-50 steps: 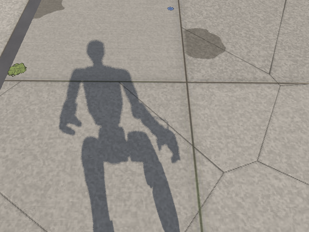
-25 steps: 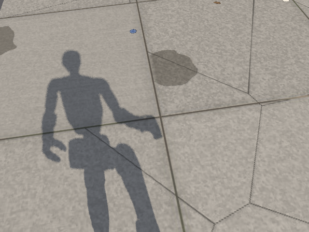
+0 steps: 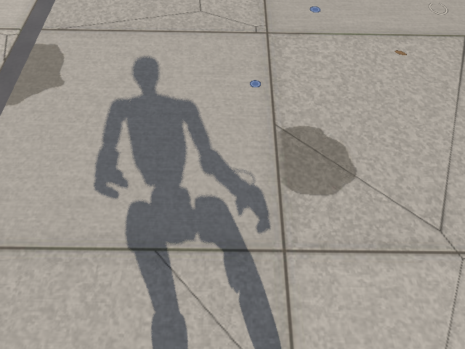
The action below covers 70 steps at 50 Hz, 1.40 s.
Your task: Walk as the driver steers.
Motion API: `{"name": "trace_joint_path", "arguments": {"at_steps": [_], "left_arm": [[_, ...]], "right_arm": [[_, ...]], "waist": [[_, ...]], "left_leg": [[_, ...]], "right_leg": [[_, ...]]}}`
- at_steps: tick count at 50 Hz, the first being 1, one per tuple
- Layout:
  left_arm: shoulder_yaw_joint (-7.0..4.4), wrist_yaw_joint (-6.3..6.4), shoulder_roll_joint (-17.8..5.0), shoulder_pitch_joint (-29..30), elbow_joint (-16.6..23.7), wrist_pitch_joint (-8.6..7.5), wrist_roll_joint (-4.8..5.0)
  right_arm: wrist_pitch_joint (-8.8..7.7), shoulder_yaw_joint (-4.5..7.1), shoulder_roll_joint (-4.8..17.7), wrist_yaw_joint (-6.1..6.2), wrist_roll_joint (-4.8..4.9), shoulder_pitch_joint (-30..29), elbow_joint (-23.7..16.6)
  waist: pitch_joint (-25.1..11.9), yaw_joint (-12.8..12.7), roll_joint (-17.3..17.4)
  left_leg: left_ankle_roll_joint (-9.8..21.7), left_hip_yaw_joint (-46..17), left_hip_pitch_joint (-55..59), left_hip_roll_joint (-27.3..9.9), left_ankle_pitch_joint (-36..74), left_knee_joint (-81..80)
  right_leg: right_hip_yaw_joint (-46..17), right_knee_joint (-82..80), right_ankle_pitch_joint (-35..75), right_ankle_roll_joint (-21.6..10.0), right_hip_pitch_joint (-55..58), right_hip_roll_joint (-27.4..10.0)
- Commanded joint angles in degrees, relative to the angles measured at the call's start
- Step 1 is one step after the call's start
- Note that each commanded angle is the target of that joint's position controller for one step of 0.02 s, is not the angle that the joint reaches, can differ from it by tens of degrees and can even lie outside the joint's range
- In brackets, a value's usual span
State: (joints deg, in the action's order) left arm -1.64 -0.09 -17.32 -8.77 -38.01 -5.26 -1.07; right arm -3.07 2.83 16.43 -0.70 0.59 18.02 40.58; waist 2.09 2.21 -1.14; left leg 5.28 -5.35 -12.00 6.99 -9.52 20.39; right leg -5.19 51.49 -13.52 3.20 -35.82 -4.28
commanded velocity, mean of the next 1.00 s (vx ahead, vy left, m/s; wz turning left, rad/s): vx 0.50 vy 0.00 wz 0.53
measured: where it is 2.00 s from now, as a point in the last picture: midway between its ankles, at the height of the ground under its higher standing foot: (138, 179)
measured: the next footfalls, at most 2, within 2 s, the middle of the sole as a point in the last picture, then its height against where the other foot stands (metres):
right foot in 0.20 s outside the picture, level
left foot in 0.72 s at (163, 341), level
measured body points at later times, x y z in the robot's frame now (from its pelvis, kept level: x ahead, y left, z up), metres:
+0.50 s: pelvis +0.27 -0.04 +0.00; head +0.29 -0.04 +0.45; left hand +0.23 +0.25 -0.11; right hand +0.51 -0.25 -0.09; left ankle +0.31 +0.14 -0.67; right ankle +0.26 -0.15 -0.74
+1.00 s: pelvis +0.50 +0.12 +0.00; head +0.52 +0.15 +0.45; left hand +0.50 +0.44 -0.10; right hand +0.72 -0.07 -0.10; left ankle +0.46 +0.17 -0.74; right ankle +0.71 +0.02 -0.67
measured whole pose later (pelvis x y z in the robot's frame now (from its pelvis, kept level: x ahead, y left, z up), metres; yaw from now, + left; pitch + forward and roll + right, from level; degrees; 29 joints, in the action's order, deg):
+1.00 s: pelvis +0.50 +0.12 +0.00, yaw +33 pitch +1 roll +0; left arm -2.7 -0.3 -18.1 -8.2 -42.4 -4.8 -0.2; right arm -3.3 2.8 15.3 -0.9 -0.1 18.1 39.8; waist 2.3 2.0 -2.2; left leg 5.6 -2.1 -8.7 6.1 -9.9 17.9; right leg -2.9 53.3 -7.3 2.8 -38.7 -7.5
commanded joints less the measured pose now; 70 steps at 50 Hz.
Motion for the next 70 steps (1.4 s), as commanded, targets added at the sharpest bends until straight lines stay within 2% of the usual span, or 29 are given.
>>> {"name": "trace_joint_path", "arguments": {"at_steps": [1,6,10,11,12,13,14,15,18,23,31,34,36,37,38,39,40,41,43,51,58,61,63,64,65,66,67,69,70], "left_arm": [[-0.52,0.09,-2.86,3.24,3.66,-0.47,0.01],[-1.52,-0.67,-5.12,8.4,4.84,-1.46,1.38],[-3.79,-0.18,-8.77,-2.22,2.79,-2.37,0.97],[-4.63,0.33,-11.88,-10.41,2.15,-2.27,0.4],[-5.61,-0.18,-15.46,-13.72,-0.11,-1.29,0.15],[-4.53,-0.44,-9.84,-11.52,1.08,-1.11,1.12],[-3.79,-0.2,-7.14,-9.58,1.31,-0.82,1.25],[-3.31,-0.18,-6.2,-7.25,1.47,-0.63,0.74],[-2.74,0.11,-4.08,-5.06,0.04,-0.78,0.34],[-3.79,0.17,-6.7,-5.82,-2.82,-1.09,0.63],[-4.56,0.46,-10.07,-9.07,-6.72,0.61,2.03],[-5.35,0.88,-12.46,-8.84,-7.08,1.64,2.79],[-5.18,1.38,-12.26,-7.99,-6.65,2.24,3.01],[-3.66,1.35,-8.3,-9.97,-5.55,1.87,0.91],[-1.45,0.46,-2.15,-14.14,-2.03,0.25,-0.25],[-2.61,-0.29,-8.2,-6.76,-1.62,-1.44,1.86],[-2.85,-0.66,-9.22,-3.39,-0.39,-2.29,3.53],[-2.5,-0.28,-8.21,-3.28,-1.09,-2.63,2.78],[-2.9,-0.08,-8.23,-5.12,-2.41,-1.79,1.22],[-1.43,-0.63,-3.4,1.9,-1.99,0.11,1.31],[-0.98,-3.02,-3.21,10.27,1.44,-0.27,2.47],[-1.47,-3.88,-4.21,7.49,1.92,-0.23,2.02],[-3.6,-3.37,-7.83,-3.75,-0.55,0.17,1.64],[-4.93,-2.75,-11.45,-12.45,-1.79,0.48,1.7],[-6.17,-2.56,-16.72,-16.1,-1.86,0.42,1.98],[-4.83,-2.44,-11.37,-17.6,-2.17,0.58,2.66],[-4.19,-2.0,-9.4,-14.63,-1.56,0.8,2.3],[-3.67,-1.56,-7.76,-8.3,0.03,1.18,1.86],[-3.2,-1.33,-6.79,-6.66,0.85,1.19,1.25]], "right_arm": [[-0.47,3.05,10.43,1.16,0.57,-1.95,-3.81],[0.63,3.16,10.03,1.61,1.15,2.29,-2.05],[0.9,2.19,6.49,1.39,0.47,1.02,-2.89],[0.66,0.84,2.52,1.22,-0.57,2.6,-3.76],[0.16,0.29,1.66,1.19,1.44,9.11,-5.85],[0.33,1.48,7.67,1.49,1.84,7.77,-3.94],[0.67,2.26,9.9,1.45,1.3,2.07,-4.58],[0.93,2.26,9.07,1.48,0.73,-0.27,-4.92],[1.34,2.25,6.25,0.65,1.04,-1.55,-5.93],[1.88,1.46,3.6,0.16,0.61,-5.86,-7.9],[0.98,0.69,2.44,-2.51,0.94,-17.32,-11.46],[1.41,2.03,5.06,-2.85,0.49,-14.8,-12.0],[1.97,4.95,9.87,-1.99,0.62,0.33,-8.31],[2.67,6.47,14.5,-0.66,1.05,8.12,-6.57],[1.77,6.4,19.14,-0.79,1.01,4.79,-8.15],[0.92,5.06,13.49,-1.16,0.81,6.18,-8.8],[0.19,4.13,10.95,-1.2,0.33,4.04,-7.88],[-0.18,3.59,9.47,-1.13,0.37,0.64,-7.86],[-0.46,2.44,6.54,-0.85,-0.81,-4.53,-8.62],[-1.52,2.15,7.75,0.57,-0.68,-1.78,-3.4],[-1.17,2.66,9.17,0.62,-0.49,2.95,1.93],[-0.17,3.09,10.29,1.3,-0.37,1.55,2.31],[0.79,3.03,10.8,2.05,-0.56,-0.23,1.6],[0.7,2.33,9.68,2.69,-1.23,0.43,0.44],[-0.73,0.2,3.33,1.68,-2.21,7.28,-1.51],[-2.57,0.3,5.94,0.74,-1.42,4.38,-0.7],[-3.89,0.98,8.7,-0.12,0.83,-1.35,-2.76],[-4.88,0.9,8.23,0.17,-0.45,-6.7,-4.07],[-4.51,1.24,8.28,0.41,-1.19,-6.16,-4.21]], "waist": [[-2.01,-0.11,4.89],[-2.84,1.36,6.47],[-7.89,-5.1,7.0],[-15.64,-7.59,-1.22],[-19.55,-4.19,-20.3],[-13.86,-5.56,-11.52],[-7.62,-6.81,-6.6],[-4.73,-5.95,-2.95],[-1.51,-3.86,-5.69],[-0.25,-3.97,-3.07],[2.72,-7.11,-2.08],[-0.45,-3.81,-4.2],[-8.65,4.84,-2.74],[-13.84,6.74,6.14],[-20.68,-0.33,17.44],[-22.01,4.89,9.42],[-13.54,4.16,7.67],[-9.16,1.57,2.57],[-6.03,-2.36,3.46],[-1.22,-0.16,4.5],[2.93,3.18,3.51],[0.11,0.73,4.97],[-7.76,-5.56,5.17],[-13.87,-9.09,1.59],[-21.03,-5.51,-12.66],[-24.61,-8.24,-9.84],[-16.05,-8.81,-7.05],[-6.12,-5.71,1.87],[-4.74,-3.69,0.87]], "left_leg": [[8.53,-9.42,-6.06,-11.2,10.78,-7.03],[5.95,-16.15,-0.68,-13.02,2.54,-1.91],[1.92,-16.89,-1.39,-10.31,2.83,12.11],[-0.4,-10.84,-8.36,-5.85,-9.17,28.6],[-2.99,-4.57,-27.16,-1.08,-26.03,44.53],[-4.05,-5.77,-32.64,-5.71,-22.29,51.21],[-4.48,-4.29,-33.78,-7.23,-16.94,52.68],[-4.97,-3.02,-31.89,-9.0,-12.95,51.86],[-5.5,-1.51,-27.98,-12.29,-7.96,47.46],[-6.9,-0.33,-31.26,-13.52,-0.96,38.39],[-3.73,6.09,-26.43,-11.58,8.49,17.94],[-0.24,10.26,-18.59,-7.14,0.29,15.87],[3.71,11.06,3.16,-2.85,2.75,11.29],[7.32,-3.25,20.79,-11.85,3.76,10.87],[18.25,-37.79,34.79,-24.92,-10.14,2.63],[16.8,-40.34,34.48,-25.35,-15.05,-2.91],[14.27,-31.52,27.64,-24.06,-10.5,-3.76],[12.4,-24.59,19.14,-21.6,-3.43,-3.71],[10.77,-16.46,7.92,-18.3,9.09,-5.44],[7.54,-1.65,1.97,-14.24,15.53,-10.5],[6.0,1.03,14.75,-20.08,14.39,-9.48],[3.84,3.47,19.3,-20.79,33.5,-2.59],[1.23,7.28,17.23,-17.75,51.39,13.49],[-1.06,8.77,5.53,-15.93,39.98,28.8],[-5.96,7.84,-19.84,-3.88,-2.87,51.78],[-5.55,-1.27,-28.31,-2.64,-21.85,57.55],[-4.61,-2.45,-33.09,-6.12,-18.03,58.05],[-4.51,-0.53,-30.65,-10.26,-11.31,48.71],[-5.04,-0.52,-26.89,-11.48,-9.54,45.63]], "right_leg": [[2.37,-11.88,12.46,1.61,6.87,2.66],[-0.23,-22.09,15.47,0.43,11.27,4.85],[-1.61,-26.19,8.94,-5.25,28.56,1.13],[-12.16,-26.12,4.85,-8.81,42.53,-9.41],[-38.95,-32.5,-11.35,-17.22,54.48,-19.86],[-39.33,-34.81,-21.4,-15.98,50.55,-18.95],[-29.77,-34.99,-17.43,-13.73,44.64,-16.49],[-22.67,-35.73,-8.88,-12.74,39.02,-14.01],[-10.46,-39.35,3.23,-12.42,31.21,-9.75],[-0.92,-42.37,14.17,-14.4,31.8,-10.66],[10.93,-40.96,22.0,-11.23,37.66,-10.97],[14.29,-31.58,45.97,-9.47,41.1,-11.43],[17.04,-11.03,51.45,-6.91,34.39,-8.88],[16.96,7.31,23.9,-4.47,18.69,-5.76],[8.2,24.57,-21.35,-1.9,-3.43,6.26],[-0.92,28.29,-19.01,-2.74,-9.04,4.1],[0.19,25.82,-12.93,-3.77,-11.75,1.68],[0.65,21.09,-8.06,-3.91,-8.81,-0.93],[0.58,15.12,-3.39,-3.0,-1.34,-3.76],[3.61,-7.88,18.57,-0.3,-0.08,-2.79],[3.36,-19.23,17.96,-4.71,-4.59,0.11],[5.98,-20.23,9.62,-7.45,-0.21,3.09],[9.72,-21.44,8.82,-10.2,16.26,7.91],[0.31,-20.57,12.82,-13.49,33.19,2.08],[-30.52,-24.25,3.64,-25.33,54.96,-12.33],[-41.68,-31.94,-3.52,-25.79,60.1,-13.92],[-33.59,-33.41,-4.85,-22.74,54.24,-12.52],[-22.83,-35.25,4.8,-20.05,37.94,-8.39],[-19.84,-36.62,10.17,-19.75,32.6,-6.71]]}}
